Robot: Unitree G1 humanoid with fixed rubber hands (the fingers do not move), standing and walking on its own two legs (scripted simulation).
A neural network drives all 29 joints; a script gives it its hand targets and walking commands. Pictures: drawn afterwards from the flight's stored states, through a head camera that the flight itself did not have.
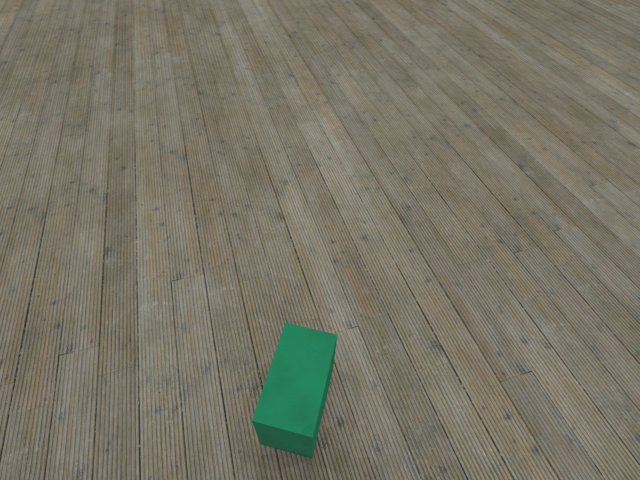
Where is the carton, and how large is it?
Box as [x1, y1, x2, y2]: [252, 323, 336, 457]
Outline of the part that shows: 285,323 252,422 259,440 262,444 304,456 312,457 333,365 336,335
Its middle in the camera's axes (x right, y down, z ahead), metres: -0.06 +0.42 +1.13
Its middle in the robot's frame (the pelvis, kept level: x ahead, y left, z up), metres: +0.46 +0.06 -0.66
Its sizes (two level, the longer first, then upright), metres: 0.280 0.156 0.235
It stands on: the floor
